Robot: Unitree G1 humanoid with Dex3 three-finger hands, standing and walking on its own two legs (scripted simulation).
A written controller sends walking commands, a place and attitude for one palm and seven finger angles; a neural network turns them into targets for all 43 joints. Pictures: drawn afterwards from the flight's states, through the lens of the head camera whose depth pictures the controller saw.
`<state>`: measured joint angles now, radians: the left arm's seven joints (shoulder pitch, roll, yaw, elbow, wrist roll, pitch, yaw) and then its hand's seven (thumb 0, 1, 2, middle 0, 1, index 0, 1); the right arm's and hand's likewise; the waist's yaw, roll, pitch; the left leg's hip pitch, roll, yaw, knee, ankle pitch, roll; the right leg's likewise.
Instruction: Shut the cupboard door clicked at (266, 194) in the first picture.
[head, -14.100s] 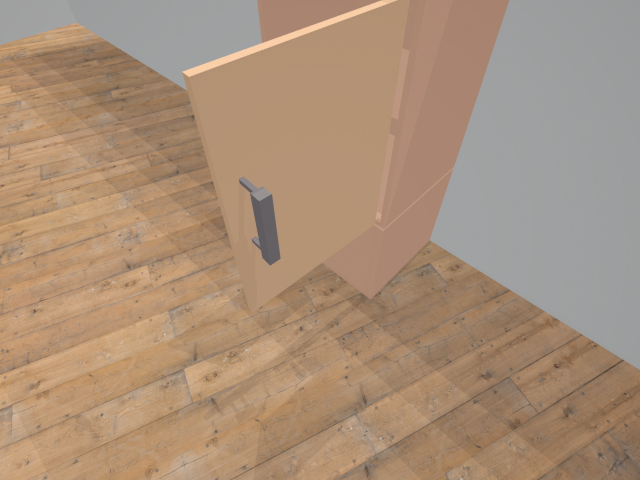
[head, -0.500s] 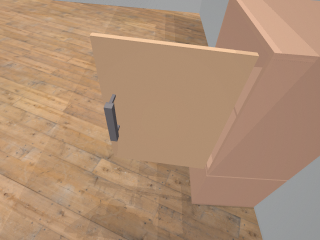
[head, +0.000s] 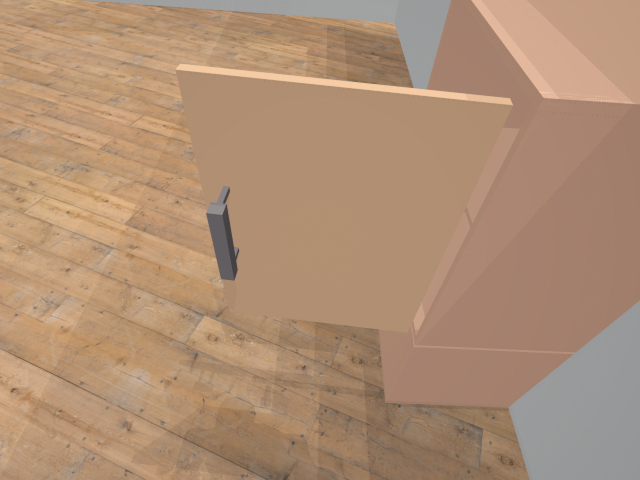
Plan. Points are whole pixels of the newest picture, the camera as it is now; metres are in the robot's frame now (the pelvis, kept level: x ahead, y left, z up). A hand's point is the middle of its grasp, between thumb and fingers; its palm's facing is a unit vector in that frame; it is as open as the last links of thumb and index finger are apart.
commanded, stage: come to a stop and stand still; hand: left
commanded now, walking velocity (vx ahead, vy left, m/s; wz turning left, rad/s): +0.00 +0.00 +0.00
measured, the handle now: (227, 234) +0.50 +0.20 -0.04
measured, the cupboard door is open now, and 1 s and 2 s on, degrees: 85 85 85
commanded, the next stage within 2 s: look again from close up in 0.72 s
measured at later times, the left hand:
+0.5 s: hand out of the picture -0.08 +0.13 -0.19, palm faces +0.06 -0.98 -0.16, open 7.4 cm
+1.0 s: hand out of the picture -0.09 +0.12 -0.19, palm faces +0.07 -0.99 -0.12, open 7.4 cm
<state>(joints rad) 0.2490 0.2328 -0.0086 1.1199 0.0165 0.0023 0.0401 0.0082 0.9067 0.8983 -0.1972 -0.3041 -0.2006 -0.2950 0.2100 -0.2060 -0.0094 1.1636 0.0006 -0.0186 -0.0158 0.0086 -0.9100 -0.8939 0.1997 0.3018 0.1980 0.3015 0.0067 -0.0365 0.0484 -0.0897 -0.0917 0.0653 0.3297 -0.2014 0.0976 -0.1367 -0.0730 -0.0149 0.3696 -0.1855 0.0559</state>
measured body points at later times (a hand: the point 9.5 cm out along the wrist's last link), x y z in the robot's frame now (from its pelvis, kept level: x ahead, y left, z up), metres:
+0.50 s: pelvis -0.05 -0.03 -0.01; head -0.08 -0.03 +0.44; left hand -0.08 +0.18 -0.17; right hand -0.05 -0.27 -0.16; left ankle -0.01 +0.05 -0.74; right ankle +0.01 -0.16 -0.74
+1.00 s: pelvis -0.06 -0.03 -0.01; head -0.07 -0.01 +0.44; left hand -0.09 +0.17 -0.18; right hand -0.08 -0.23 -0.16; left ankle -0.01 +0.05 -0.74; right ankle +0.01 -0.16 -0.74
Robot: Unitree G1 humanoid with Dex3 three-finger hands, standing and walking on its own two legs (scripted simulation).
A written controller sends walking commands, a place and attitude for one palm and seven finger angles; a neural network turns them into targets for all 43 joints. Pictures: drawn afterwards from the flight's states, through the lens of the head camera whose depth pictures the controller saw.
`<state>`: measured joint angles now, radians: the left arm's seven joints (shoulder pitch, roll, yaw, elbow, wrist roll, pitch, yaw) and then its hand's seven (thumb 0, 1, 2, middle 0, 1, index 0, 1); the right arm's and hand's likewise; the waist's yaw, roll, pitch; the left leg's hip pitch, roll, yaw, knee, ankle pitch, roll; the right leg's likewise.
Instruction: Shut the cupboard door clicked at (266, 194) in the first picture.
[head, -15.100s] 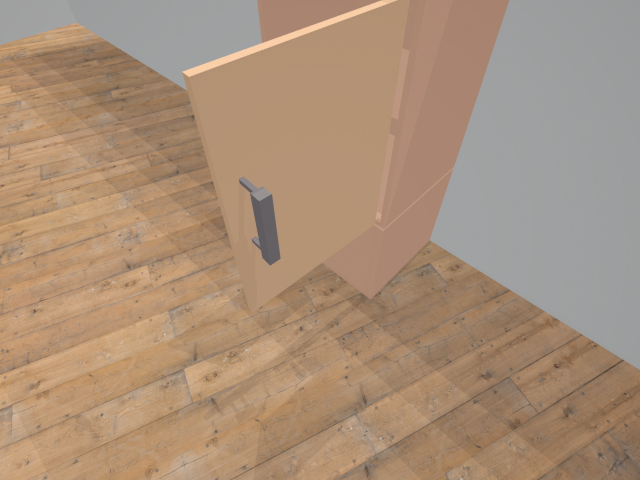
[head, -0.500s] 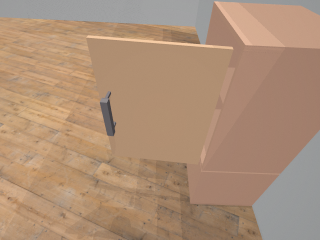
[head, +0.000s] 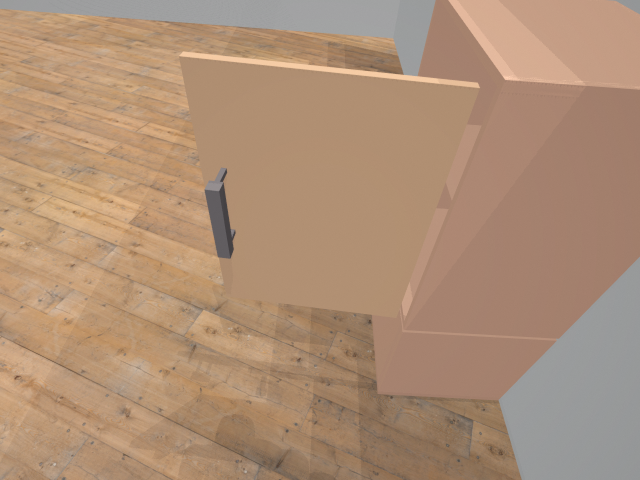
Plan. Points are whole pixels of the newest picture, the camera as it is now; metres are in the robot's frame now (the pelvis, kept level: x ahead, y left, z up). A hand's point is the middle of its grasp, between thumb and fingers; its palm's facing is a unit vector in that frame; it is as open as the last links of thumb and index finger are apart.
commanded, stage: look again from close up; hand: left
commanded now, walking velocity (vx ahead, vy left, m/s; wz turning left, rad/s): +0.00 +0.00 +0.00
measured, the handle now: (224, 214) +0.57 +0.22 -0.03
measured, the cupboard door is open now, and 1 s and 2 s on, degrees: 85 85 85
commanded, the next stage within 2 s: shuffle to correct the standing spot in 0.34 s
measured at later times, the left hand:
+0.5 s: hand out of the picture -0.02 +0.15 -0.17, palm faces +0.06 -0.99 -0.15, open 7.4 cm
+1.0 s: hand out of the picture +0.11 +0.18 -0.18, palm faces +0.00 -0.98 -0.18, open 7.3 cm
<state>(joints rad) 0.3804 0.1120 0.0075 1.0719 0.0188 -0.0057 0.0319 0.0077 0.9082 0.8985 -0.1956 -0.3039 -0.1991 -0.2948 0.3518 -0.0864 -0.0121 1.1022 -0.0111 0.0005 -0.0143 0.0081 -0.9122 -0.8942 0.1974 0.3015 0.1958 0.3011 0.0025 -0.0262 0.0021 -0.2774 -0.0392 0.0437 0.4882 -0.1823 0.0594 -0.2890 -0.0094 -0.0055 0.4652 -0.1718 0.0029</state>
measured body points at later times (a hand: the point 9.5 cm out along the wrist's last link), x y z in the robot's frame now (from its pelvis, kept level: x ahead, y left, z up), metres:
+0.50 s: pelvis +0.02 +0.00 +0.00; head +0.03 +0.01 +0.45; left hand -0.02 +0.21 -0.16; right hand +0.03 -0.22 -0.15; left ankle +0.06 +0.08 -0.74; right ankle +0.07 -0.13 -0.74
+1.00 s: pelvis +0.10 +0.01 +0.00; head +0.12 +0.02 +0.45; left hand +0.11 +0.23 -0.16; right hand +0.06 -0.19 -0.16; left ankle +0.06 +0.08 -0.74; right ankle +0.08 -0.12 -0.73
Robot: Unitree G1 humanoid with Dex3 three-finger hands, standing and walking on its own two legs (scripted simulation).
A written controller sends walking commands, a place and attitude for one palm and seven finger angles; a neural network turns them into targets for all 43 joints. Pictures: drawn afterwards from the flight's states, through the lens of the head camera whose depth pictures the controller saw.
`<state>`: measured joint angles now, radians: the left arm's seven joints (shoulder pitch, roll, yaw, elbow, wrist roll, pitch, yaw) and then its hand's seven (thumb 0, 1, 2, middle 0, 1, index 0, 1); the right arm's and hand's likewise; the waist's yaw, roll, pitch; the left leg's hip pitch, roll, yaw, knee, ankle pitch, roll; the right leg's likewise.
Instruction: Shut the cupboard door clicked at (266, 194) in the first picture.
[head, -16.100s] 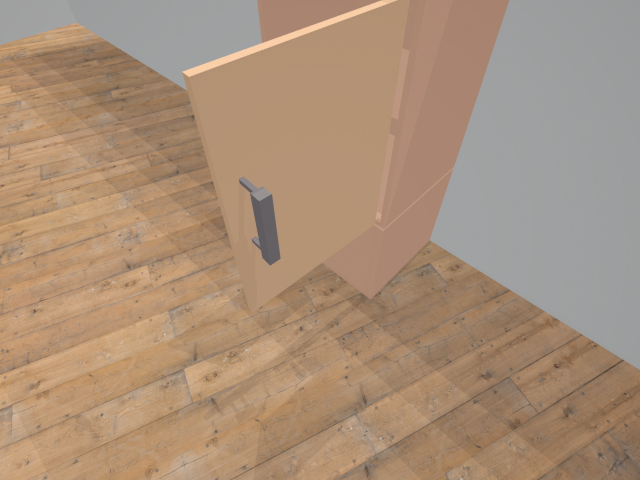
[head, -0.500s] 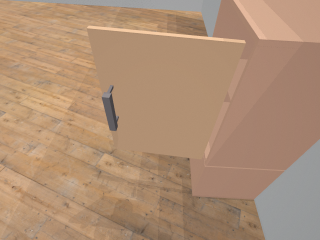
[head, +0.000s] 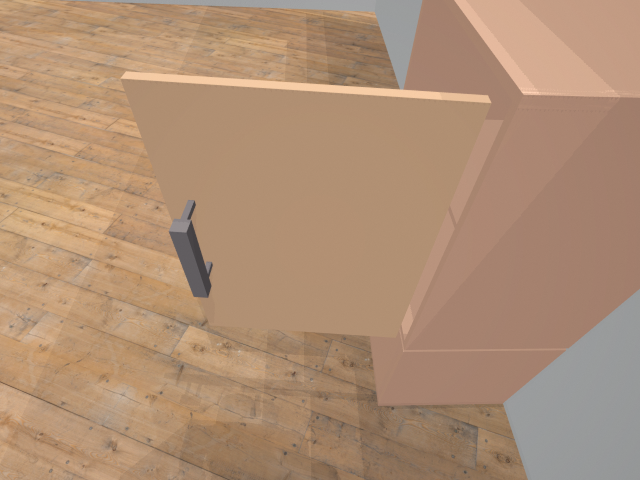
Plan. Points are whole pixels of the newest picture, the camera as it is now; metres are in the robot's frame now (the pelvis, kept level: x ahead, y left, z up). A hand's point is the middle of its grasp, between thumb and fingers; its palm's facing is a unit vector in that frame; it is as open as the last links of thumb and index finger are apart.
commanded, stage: come to a stop and stand still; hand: left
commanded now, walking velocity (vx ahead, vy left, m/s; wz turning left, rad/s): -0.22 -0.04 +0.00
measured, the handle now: (196, 250) +0.45 +0.23 -0.03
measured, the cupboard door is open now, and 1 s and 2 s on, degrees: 85 85 85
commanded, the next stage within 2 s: look again from close up in 1.36 s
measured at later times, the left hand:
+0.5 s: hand out of the picture +0.01 +0.15 -0.16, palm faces +0.01 -0.97 -0.24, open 7.4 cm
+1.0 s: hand out of the picture -0.02 +0.11 -0.16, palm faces +0.01 -0.98 -0.21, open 7.4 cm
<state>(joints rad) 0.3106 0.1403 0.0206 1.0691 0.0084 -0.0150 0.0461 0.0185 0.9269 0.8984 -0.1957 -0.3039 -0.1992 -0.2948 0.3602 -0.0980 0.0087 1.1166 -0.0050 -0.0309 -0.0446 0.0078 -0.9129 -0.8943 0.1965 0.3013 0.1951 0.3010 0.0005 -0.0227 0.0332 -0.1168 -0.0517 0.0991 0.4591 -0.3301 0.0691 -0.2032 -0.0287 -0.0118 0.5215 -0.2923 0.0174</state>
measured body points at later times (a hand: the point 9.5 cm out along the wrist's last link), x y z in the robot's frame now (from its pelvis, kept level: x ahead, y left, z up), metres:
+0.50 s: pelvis -0.04 -0.03 +0.00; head -0.04 -0.06 +0.45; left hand +0.01 +0.20 -0.14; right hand +0.03 -0.26 -0.16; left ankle -0.05 +0.06 -0.74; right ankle -0.02 -0.13 -0.74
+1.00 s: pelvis -0.03 -0.06 +0.01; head -0.01 -0.07 +0.46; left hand -0.02 +0.17 -0.15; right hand -0.07 -0.29 -0.16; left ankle -0.05 +0.06 -0.74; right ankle -0.02 -0.13 -0.74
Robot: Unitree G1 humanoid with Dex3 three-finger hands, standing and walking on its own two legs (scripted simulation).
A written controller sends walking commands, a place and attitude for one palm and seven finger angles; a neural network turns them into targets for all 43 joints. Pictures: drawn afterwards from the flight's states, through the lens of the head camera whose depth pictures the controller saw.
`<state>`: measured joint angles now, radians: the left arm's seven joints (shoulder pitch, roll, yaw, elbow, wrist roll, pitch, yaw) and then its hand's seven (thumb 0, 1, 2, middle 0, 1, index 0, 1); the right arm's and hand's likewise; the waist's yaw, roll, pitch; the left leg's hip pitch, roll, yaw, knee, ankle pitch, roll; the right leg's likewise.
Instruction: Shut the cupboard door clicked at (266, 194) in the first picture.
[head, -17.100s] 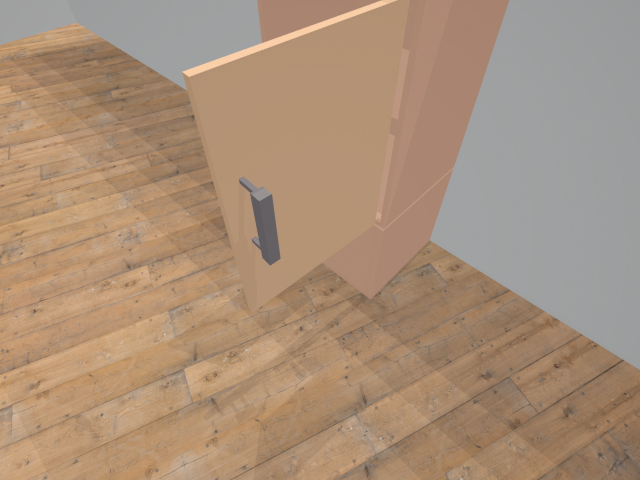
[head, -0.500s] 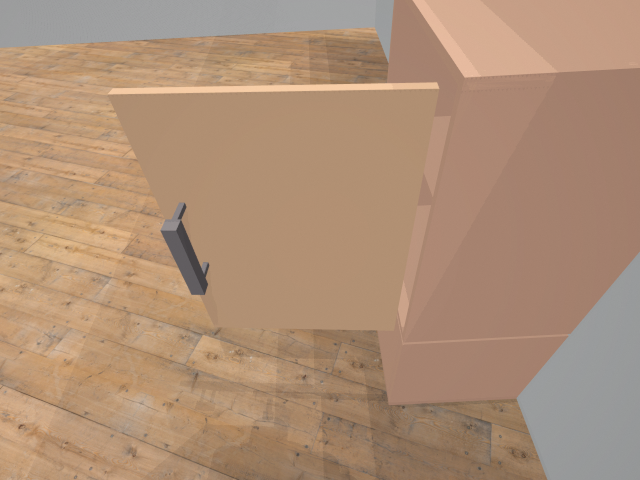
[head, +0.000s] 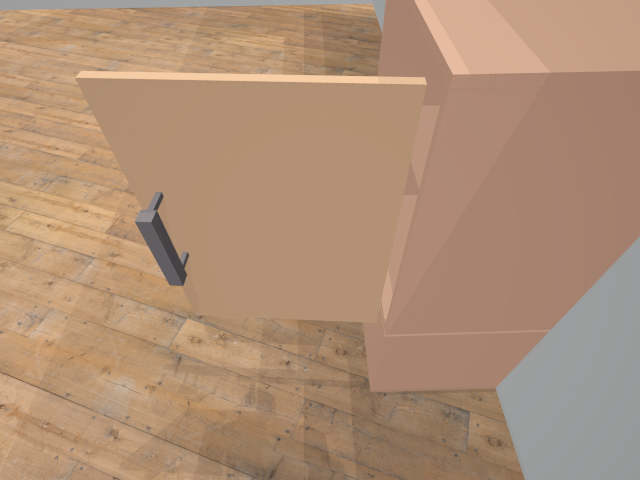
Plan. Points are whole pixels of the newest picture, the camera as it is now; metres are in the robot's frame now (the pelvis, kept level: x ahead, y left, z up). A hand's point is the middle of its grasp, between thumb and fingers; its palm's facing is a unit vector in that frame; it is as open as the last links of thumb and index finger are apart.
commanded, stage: come to a stop and stand still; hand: left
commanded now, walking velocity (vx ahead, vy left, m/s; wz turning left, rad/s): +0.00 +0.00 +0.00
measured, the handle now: (168, 240) +0.48 +0.29 -0.03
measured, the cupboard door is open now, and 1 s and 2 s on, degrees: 85 85 85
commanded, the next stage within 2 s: look again from close up in 0.36 s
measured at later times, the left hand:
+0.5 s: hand out of the picture +0.03 +0.18 -0.17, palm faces +0.02 -0.98 -0.20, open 7.3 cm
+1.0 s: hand out of the picture +0.04 +0.19 -0.17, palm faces +0.01 -0.98 -0.20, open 7.4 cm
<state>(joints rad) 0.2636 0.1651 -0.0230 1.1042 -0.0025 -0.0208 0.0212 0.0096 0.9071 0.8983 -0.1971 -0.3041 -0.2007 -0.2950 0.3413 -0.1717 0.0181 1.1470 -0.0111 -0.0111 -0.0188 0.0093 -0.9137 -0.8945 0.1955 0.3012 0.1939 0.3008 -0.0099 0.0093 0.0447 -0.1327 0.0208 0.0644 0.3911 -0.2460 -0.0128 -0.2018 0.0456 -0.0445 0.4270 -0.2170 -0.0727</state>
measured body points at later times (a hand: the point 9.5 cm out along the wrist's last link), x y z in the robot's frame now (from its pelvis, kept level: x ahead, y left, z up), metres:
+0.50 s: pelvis +0.02 +0.00 +0.00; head +0.03 +0.00 +0.45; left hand +0.03 +0.23 -0.16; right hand +0.03 -0.22 -0.16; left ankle -0.02 +0.13 -0.74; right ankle +0.01 -0.07 -0.74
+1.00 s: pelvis +0.02 +0.01 +0.00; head +0.04 +0.01 +0.45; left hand +0.04 +0.24 -0.16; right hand +0.02 -0.21 -0.16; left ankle -0.02 +0.13 -0.74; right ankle +0.01 -0.07 -0.74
